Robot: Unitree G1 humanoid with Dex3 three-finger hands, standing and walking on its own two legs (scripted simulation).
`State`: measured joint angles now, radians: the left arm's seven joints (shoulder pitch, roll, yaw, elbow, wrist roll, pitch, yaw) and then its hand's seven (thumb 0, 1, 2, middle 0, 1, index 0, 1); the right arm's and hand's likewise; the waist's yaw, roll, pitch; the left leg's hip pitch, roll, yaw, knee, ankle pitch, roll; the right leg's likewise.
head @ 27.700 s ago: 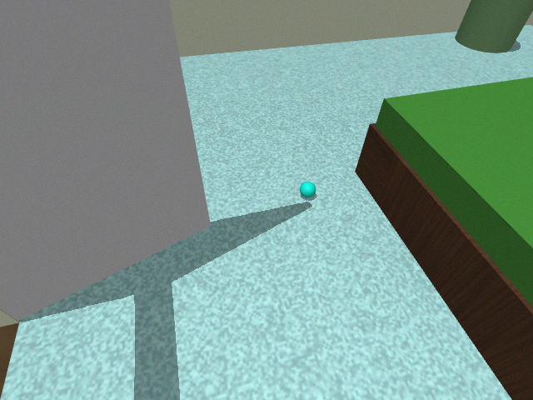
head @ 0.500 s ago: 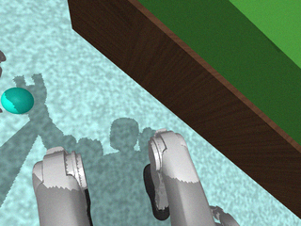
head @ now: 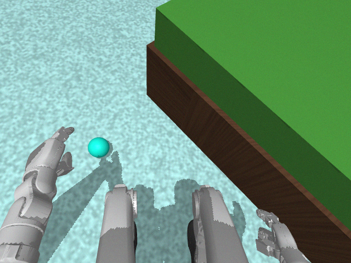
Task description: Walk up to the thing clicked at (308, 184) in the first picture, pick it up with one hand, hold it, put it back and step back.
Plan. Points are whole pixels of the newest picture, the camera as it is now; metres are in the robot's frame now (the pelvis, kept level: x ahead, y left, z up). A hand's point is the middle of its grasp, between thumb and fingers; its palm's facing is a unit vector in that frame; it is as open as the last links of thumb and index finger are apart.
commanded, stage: home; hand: left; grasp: from above
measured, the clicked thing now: (98, 147) +0.51 +0.28 -0.46
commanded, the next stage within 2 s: none
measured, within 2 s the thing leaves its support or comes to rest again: neither
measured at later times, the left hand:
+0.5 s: hand (44, 196) +0.25 +0.20 +0.10, palm faces +0.10 -0.96 -0.26, open 7.4 cm
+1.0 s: hand (21, 217) +0.23 +0.19 +0.17, palm faces +0.16 -0.97 -0.20, open 7.4 cm
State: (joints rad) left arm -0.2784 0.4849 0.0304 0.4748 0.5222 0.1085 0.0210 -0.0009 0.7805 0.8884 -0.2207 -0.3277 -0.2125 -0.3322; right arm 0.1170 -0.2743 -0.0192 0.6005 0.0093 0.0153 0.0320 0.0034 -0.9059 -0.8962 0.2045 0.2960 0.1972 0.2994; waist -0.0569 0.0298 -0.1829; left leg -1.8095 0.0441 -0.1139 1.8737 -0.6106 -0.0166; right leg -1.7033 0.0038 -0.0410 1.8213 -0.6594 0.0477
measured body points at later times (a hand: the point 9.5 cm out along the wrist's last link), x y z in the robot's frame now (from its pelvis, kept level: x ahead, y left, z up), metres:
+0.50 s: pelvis +0.06 +0.00 +0.17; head +0.13 +0.02 +0.62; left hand +0.25 +0.25 +0.12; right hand +0.24 -0.22 +0.09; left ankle +0.09 +0.13 -0.46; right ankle +0.08 -0.15 -0.46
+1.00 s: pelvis +0.09 -0.01 +0.22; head +0.11 +0.00 +0.66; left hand +0.22 +0.24 +0.18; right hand +0.28 -0.23 +0.16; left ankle +0.09 +0.13 -0.46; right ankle +0.08 -0.15 -0.46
